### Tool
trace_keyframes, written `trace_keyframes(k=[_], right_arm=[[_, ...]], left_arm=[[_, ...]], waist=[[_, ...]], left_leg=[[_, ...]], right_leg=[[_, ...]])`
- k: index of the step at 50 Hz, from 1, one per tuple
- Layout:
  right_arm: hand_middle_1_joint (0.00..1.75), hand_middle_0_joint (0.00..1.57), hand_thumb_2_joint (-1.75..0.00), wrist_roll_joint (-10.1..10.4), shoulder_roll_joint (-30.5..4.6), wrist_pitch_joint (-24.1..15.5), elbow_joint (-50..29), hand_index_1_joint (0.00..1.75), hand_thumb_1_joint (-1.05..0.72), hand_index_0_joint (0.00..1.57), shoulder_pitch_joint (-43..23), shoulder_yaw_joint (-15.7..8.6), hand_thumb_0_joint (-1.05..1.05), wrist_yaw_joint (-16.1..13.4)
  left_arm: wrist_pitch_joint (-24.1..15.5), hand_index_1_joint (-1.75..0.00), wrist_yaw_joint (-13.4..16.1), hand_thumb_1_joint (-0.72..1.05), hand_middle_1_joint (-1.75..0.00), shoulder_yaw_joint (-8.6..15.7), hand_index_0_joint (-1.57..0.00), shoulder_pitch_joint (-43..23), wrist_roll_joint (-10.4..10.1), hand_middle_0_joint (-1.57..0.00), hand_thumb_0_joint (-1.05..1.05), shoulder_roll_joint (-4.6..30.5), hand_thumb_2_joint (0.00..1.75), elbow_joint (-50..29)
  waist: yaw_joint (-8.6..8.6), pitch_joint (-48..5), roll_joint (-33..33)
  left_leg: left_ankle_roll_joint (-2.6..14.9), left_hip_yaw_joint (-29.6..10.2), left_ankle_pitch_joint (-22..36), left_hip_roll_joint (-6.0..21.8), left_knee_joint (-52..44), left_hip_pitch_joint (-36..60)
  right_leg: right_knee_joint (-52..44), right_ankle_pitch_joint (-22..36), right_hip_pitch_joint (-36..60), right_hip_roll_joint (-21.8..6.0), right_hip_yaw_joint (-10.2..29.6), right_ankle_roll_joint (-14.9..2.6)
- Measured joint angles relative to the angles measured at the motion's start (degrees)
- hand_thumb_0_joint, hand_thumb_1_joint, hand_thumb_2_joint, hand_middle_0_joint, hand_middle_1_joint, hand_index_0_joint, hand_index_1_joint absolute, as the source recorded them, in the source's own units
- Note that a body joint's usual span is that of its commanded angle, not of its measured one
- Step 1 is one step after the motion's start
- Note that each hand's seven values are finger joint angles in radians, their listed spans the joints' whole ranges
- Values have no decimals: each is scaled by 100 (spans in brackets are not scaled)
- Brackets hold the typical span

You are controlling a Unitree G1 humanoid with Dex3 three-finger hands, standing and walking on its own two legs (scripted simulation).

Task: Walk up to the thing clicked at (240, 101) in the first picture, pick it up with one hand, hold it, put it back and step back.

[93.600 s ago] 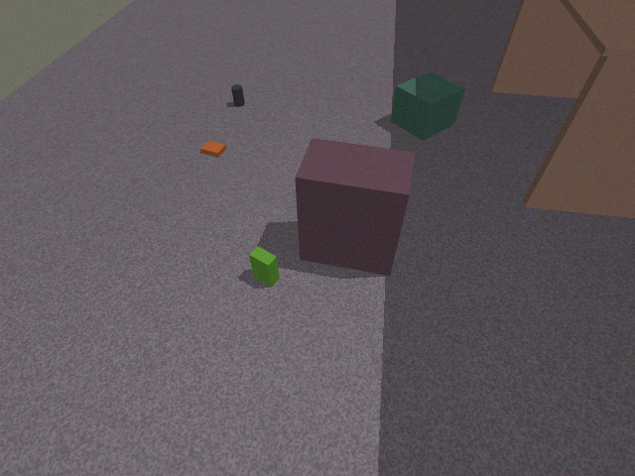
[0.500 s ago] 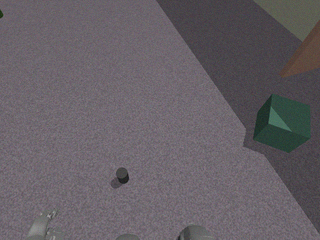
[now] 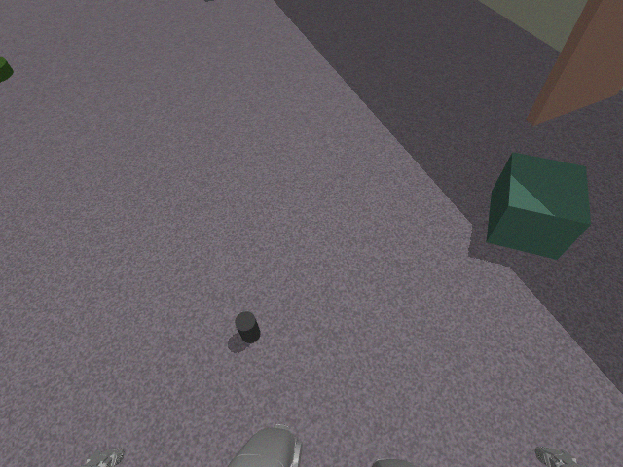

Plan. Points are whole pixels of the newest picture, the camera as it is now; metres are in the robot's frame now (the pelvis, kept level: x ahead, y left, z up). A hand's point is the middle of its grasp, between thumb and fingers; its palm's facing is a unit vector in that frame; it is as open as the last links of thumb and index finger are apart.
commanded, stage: step back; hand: left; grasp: from above
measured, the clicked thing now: (248, 327) +0.56 +0.26 -0.70
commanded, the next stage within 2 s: none
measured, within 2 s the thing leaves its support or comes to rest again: neither
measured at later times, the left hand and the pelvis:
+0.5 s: hand out of the picture -0.05 +0.28 -0.15, palm faces +0.05 -0.93 -0.37, open 7.4 cm; pelvis -0.15 +0.01 +0.01, yaw +2 degrees
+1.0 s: hand out of the picture -0.20 +0.25 -0.15, palm faces +0.06 -0.92 -0.40, open 7.4 cm; pelvis -0.32 -0.02 -0.01, yaw +5 degrees
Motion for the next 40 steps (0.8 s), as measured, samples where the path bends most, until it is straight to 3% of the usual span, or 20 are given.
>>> trace_keyframes(k=[2, 5, 9, 12, 13, 14, 16, 17, 19, 22, 27, 31, 33, 36, 38, 40], right_arm=[[30, 20, -90, 48, -64, -30, 14, 30, -90, 20, 99, 6, 1, -1], [30, 20, -90, 64, -154, -79, 8, 30, -90, 20, 276, 24, 1, -32], [30, 20, -90, 17, -179, -70, 31, 30, -90, 20, 380, 33, 1, -61], [30, 20, -90, -38, -135, -142, 24, 30, -90, 20, 400, 5, 1, -29], [30, 20, -90, -81, -56, -157, 48, 30, -90, 20, 355, -12, 1, -19], [30, 20, -90, -110, -11, -153, 43, 30, -90, 20, 333, 0, 1, 20], [30, 20, -90, -152, 30, -172, -4, 30, -90, 20, 321, 36, 1, 79], [30, 20, -90, -160, 65, -186, -17, 30, -90, 20, 320, 58, 1, 74], [30, 20, -90, -164, 123, -188, -36, 30, -90, 20, 303, 98, 1, 46], [30, 21, -90, -157, 152, -191, -121, 30, -90, 20, 218, 96, 1, 14], [30, 21, -90, -142, 120, -227, -377, 30, -90, 20, -3, 69, 1, -15], [30, 21, -90, -144, -8, -156, -509, 30, -90, 21, -162, 49, 1, 18], [30, 21, -90, -103, -133, -87, -481, 30, -90, 20, -232, 5, 1, 21], [30, 20, -90, -43, -133, 27, -323, 30, -90, 20, -113, -63, 1, -41], [30, 20, -90, 1, -166, 19, -258, 30, -90, 20, 62, -71, 1, -37], [30, 20, -90, 13, -195, -20, -213, 30, -90, 20, 247, -62, 1, -39]], left_arm=[[21, -30, 38, 90, -30, -5, -20, 5, 3, -21, 1, -43, 90, -53], [26, -30, 74, 90, -30, -7, -20, -71, 24, -21, 1, -66, 90, -205], [-21, -30, 109, 90, -30, -30, -20, -205, 21, -21, 1, -19, 90, -491], [27, -30, 93, 90, -30, -62, -20, -320, -33, -21, 1, 85, 90, -606], [59, -30, 87, 90, -30, -52, -20, -368, -48, -21, 1, 145, 90, -594], [94, -30, 93, 90, -30, -41, -20, -380, -66, -21, 1, 163, 90, -550], [165, -30, 113, 90, -30, -22, -20, -363, -58, -21, 1, 150, 90, -410], [189, -30, 120, 90, -30, -7, -20, -344, -79, -21, 1, 161, 90, -356], [181, -30, 129, 90, -30, 23, -20, -272, -126, -21, 1, 191, 90, -301], [142, -30, 119, 90, -30, 75, -20, -126, -113, -21, 1, 224, 90, -285], [149, -30, 98, 90, -30, 106, -20, 72, -80, -20, 1, 278, 90, -205], [72, -30, 36, 90, -30, 95, -20, 181, -67, -20, 1, 263, 90, -92], [11, -30, 19, 90, -30, 97, -20, 206, 0, -20, 1, 141, 90, 3], [39, -30, -42, 90, -30, 21, -20, 339, 46, -20, 1, 51, 90, -7], [71, -30, -9, 90, -30, -4, -20, 357, 63, -21, 1, -13, 90, -8], [91, -30, 21, 90, -30, 0, -21, 308, 88, -21, 1, -43, 90, -51]], waist=[[35, -58, -8], [43, -100, 9], [25, -35, -43], [-43, 26, -169], [-8, 106, -346], [27, 130, -416], [-60, 97, -328], [-89, 67, -314], [-65, -10, -324], [1, -55, -318], [64, 11, -265], [117, 8, -141], [85, 35, 140], [141, -73, 83], [158, -141, 35], [134, -187, 18]], left_leg=[[-42, -208, -3, -215, 639, -41], [-116, -294, -95, -241, 693, 198], [-134, -95, -242, 12, -455, 766], [2, 122, 550, 176, -1865, 1264], [78, 215, 674, 77, -1933, 1297], [130, 277, 689, 66, -1892, 1265], [186, 203, 755, 194, -1861, 1161], [186, 173, 844, 247, -1939, 1141], [172, 184, 1048, 334, -2141, 1100], [162, 238, 1285, 440, -2303, 982], [121, 376, 1531, 611, -2232, 661], [-23, 470, 1647, 767, -1938, 259], [-56, 284, 1594, 882, -1676, 26], [-68, -180, 274, 273, -442, -342], [-60, -331, 176, -73, 401, -434], [-73, -325, 143, -201, 758, -326]], right_leg=[[-180, 182, -48, -70, -1, 15], [-336, 393, -171, -131, -92, 33], [-263, 541, -402, -218, -269, 86], [55, 532, -664, -332, -386, 176], [169, 534, -723, -426, -295, 182], [331, 183, -799, -363, -159, 157], [1238, -757, -1015, 68, 183, 124], [1781, -945, -1117, 272, 357, 94], [2638, -1000, -1242, 527, 558, 66], [3120, -966, -1125, 598, 633, 183], [2238, -1047, -525, 331, 526, 352], [402, -522, 168, 21, 159, 224], [-29, -333, 300, 141, -9, 195], [172, -224, 41, -5, 23, 125], [53, -49, -27, -134, 42, 127], [-47, 110, -126, -217, 3, 141]])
